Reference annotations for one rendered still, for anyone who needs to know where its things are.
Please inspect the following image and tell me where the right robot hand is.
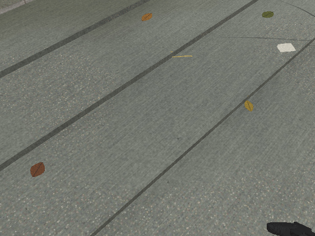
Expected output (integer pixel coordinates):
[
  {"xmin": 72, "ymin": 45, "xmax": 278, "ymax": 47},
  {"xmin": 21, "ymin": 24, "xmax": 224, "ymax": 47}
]
[{"xmin": 267, "ymin": 221, "xmax": 315, "ymax": 236}]

